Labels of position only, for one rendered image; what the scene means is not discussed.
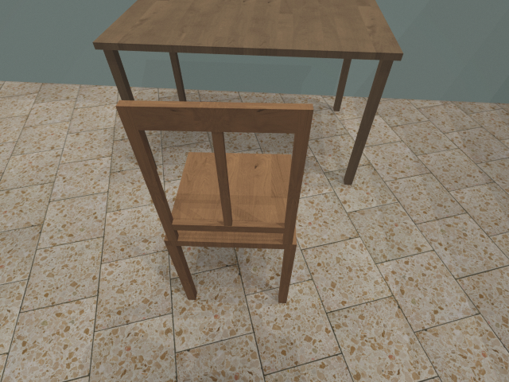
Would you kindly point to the table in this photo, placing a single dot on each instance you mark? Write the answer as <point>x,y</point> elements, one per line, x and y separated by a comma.
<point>342,29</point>

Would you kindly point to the chair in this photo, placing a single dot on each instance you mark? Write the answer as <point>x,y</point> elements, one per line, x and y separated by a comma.
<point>225,200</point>

